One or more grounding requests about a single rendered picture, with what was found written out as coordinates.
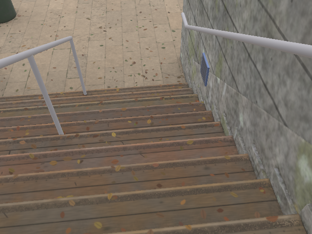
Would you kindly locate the stairs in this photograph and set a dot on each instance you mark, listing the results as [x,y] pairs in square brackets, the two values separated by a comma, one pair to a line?
[132,160]

